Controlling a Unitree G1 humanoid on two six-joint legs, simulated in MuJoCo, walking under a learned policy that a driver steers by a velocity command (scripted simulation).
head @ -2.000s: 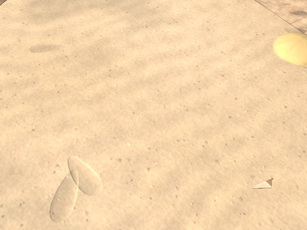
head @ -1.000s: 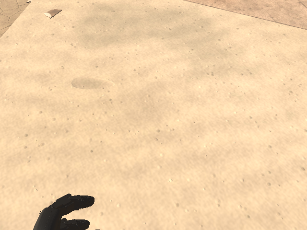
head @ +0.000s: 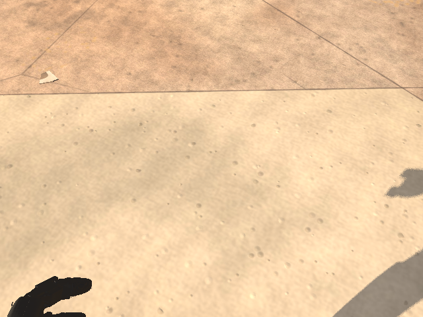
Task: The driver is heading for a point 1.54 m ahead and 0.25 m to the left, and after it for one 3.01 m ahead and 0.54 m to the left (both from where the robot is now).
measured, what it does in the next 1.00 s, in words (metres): walks ahead, turning left: left foot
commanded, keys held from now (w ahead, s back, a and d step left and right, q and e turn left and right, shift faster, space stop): shift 0.08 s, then q+shift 0.56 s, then shift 0.12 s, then e+shift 0.20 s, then w+e+shift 0.04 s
